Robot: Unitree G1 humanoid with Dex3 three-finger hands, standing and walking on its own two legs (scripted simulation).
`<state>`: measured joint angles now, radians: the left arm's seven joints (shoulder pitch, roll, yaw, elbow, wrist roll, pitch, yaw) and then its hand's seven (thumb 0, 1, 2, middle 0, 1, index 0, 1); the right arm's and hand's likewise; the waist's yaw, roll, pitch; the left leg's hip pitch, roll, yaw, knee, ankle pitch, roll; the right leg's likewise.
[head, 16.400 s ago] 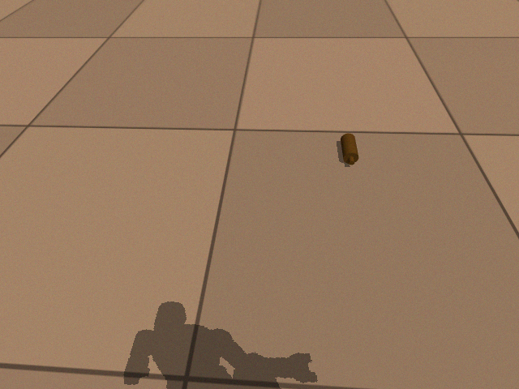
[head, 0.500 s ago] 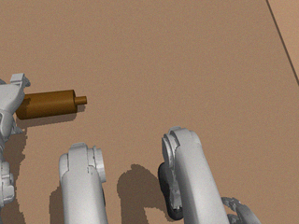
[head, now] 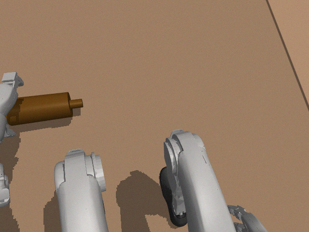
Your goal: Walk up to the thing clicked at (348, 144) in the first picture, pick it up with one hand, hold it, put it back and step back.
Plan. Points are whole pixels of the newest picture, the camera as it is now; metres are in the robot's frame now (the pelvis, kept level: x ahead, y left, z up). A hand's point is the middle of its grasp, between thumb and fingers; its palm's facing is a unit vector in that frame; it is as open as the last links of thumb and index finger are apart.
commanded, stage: rise first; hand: left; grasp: from above
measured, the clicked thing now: (47, 107) +0.48 +0.26 -0.29
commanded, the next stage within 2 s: approach in 0.80 s
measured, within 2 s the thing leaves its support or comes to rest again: neither
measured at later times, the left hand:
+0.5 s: hand (4, 111) +0.44 +0.32 -0.16, palm faces -0.44 -0.06 -0.90, open 14.2 cm
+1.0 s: hand (7, 112) +0.43 +0.32 -0.17, palm faces -0.45 -0.05 -0.89, open 14.1 cm
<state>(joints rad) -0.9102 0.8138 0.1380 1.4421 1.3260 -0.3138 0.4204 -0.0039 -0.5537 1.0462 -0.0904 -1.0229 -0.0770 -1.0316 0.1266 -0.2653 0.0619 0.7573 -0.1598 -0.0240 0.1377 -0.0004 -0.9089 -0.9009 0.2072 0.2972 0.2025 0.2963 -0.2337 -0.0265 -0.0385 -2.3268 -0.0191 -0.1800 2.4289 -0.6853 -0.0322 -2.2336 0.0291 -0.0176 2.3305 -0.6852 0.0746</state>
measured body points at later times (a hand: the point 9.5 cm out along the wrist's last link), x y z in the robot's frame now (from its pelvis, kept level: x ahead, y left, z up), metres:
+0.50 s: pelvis +0.00 +0.00 +0.00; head +0.22 +0.09 +0.38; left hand +0.46 +0.33 -0.11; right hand +0.07 -0.27 -0.10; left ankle +0.07 +0.13 -0.29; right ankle +0.10 -0.14 -0.29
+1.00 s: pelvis +0.00 +0.00 +0.00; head +0.23 +0.08 +0.38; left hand +0.45 +0.32 -0.11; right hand +0.05 -0.27 -0.10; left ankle +0.07 +0.13 -0.29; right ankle +0.10 -0.14 -0.29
